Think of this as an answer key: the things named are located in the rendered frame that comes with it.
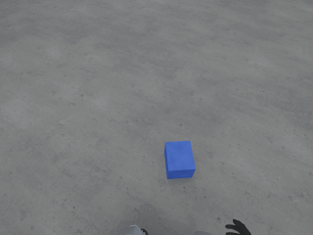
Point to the right robot hand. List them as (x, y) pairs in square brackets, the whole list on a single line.
[(240, 227)]

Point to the carton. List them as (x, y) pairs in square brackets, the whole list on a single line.
[(179, 159)]

